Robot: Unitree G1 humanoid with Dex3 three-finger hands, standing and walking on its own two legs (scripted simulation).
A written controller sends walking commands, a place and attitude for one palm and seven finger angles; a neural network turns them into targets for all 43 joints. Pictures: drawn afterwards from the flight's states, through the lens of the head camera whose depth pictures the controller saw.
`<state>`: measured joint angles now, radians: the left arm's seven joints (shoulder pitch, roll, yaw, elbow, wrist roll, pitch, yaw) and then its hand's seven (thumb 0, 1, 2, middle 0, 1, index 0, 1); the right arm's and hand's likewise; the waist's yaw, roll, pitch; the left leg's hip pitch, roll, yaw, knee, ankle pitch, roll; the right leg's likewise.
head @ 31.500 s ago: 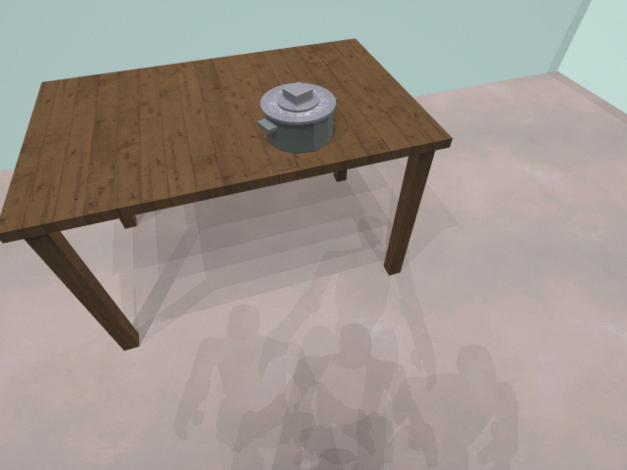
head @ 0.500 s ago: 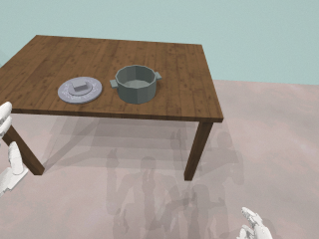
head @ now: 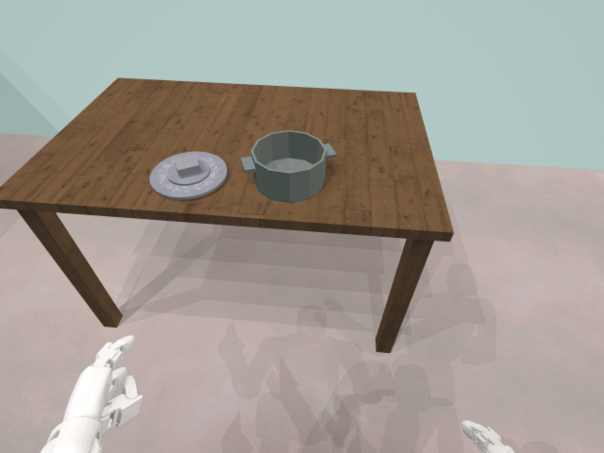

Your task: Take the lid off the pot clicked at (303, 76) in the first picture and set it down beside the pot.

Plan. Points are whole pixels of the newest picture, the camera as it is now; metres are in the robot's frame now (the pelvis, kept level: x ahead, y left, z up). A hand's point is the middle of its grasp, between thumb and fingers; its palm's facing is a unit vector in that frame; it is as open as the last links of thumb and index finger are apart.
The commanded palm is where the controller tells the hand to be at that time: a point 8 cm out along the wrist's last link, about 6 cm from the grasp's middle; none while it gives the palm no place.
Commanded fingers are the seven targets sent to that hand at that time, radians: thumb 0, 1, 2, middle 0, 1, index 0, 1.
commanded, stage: let the arm hang, fingers relaxed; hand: left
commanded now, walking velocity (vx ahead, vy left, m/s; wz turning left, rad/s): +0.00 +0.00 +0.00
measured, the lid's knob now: (186, 165) +0.78 +0.33 -0.07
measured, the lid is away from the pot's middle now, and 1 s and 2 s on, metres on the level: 0.26 0.26 0.26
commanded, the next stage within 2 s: look to check the result in 0.94 s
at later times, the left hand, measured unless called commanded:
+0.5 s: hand out of the picture -0.03 +0.17 -0.16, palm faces +0.02 -0.98 -0.22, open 7.3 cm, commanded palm none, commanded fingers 0.00 0.90 0.90 -0.20 -0.30 -0.20 -0.30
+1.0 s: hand out of the picture +0.08 +0.15 -0.17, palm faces +0.03 -0.98 -0.19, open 7.3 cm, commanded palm none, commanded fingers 0.00 0.90 0.90 -0.20 -0.30 -0.20 -0.30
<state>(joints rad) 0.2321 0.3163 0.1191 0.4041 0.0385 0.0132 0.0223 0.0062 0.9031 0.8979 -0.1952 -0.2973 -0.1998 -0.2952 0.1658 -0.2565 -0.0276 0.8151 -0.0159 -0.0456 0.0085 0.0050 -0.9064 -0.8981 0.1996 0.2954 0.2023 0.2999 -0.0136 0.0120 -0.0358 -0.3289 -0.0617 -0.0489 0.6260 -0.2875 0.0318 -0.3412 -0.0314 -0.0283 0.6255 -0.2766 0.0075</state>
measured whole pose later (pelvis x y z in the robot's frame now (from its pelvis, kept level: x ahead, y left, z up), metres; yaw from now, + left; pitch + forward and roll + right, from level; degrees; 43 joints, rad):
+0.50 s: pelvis +0.03 -0.01 +0.01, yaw -1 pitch +0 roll -1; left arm 0.37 0.18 0.00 1.14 0.01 0.02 0.04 0.01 0.92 0.90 -0.20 -0.30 -0.20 -0.29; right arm 0.35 -0.11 -0.02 1.08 0.00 0.01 -0.04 0.00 -0.91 -0.90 0.20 0.29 0.20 0.30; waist 0.01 0.01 0.05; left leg -0.22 -0.02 -0.05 0.50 -0.28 0.01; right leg -0.22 0.01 -0.03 0.45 -0.23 -0.01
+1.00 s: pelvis +0.06 -0.02 +0.01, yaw -2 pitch +0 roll -1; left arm 0.25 0.15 0.03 1.09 0.00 0.00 0.05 0.01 0.93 0.90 -0.20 -0.30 -0.20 -0.29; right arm 0.30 -0.11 -0.03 1.11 -0.01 -0.01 -0.05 0.00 -0.92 -0.90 0.20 0.29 0.20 0.30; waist -0.01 -0.01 0.04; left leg -0.17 0.00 -0.05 0.49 -0.32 0.00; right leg -0.17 0.03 -0.03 0.46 -0.28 -0.03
